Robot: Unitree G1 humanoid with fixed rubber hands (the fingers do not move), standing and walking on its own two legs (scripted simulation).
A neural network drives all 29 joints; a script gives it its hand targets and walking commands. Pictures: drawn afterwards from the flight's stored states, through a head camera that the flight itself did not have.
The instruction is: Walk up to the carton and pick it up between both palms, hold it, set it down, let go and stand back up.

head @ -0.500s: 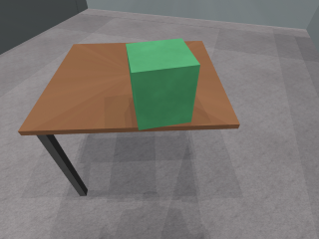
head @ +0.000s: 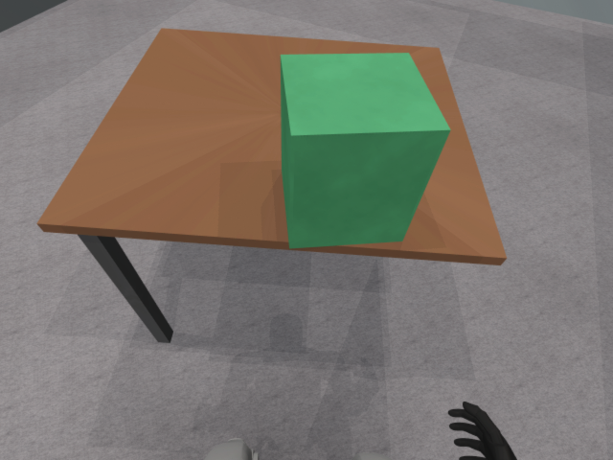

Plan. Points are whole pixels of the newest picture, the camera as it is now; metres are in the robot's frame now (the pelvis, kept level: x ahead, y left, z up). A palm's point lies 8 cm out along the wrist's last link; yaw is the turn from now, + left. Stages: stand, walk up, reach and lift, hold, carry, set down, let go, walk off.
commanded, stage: walk up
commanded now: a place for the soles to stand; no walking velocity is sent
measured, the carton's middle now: (346, 155) +0.58 -0.06 +0.04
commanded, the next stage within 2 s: none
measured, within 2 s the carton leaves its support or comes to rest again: neither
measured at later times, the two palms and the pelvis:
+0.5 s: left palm (111, 413) +0.20 +0.25 -0.06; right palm out of the picture +0.14 -0.26 -0.09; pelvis +0.04 +0.01 +0.01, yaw -6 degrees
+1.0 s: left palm (102, 417) +0.19 +0.27 -0.07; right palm out of the picture +0.10 -0.26 -0.09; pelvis +0.03 +0.03 +0.01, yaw -12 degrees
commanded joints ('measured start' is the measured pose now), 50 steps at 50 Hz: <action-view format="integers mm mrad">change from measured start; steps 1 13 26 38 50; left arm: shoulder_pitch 113 -20 -59 -61 -53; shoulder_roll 87 142 149 143 149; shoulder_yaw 46 51 61 69 84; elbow -85 -131 -158 -151 -158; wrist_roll -6 -9 -6 -3 -2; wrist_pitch -27 -66 -52 -47 -47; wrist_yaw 2 -14 -10 -6 -6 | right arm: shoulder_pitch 44 -6 1 -13 -9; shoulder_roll -190 -170 -181 -209 -223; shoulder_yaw -41 -13 -12 -23 -30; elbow -49 -27 -26 -51 -66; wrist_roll -10 0 4 7 5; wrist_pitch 7 -18 -9 10 23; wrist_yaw -21 24 28 31 30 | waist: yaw -41 -27 -30 -36 -37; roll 229 -52 11 54 14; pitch -167 -161 -199 -188 -163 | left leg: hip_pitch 165 186 232 217 196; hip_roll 237 91 113 151 166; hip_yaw -273 -66 -13 22 26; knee -298 -151 -178 -199 -204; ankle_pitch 152 199 230 128 -37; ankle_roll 223 20 36 64 68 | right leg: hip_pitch -87 -9 13 -7 -69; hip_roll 14 -63 -25 23 44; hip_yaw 20 186 196 197 236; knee -128 -502 -438 -385 -373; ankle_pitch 36 506 562 512 419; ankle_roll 2 -54 -57 -45 -54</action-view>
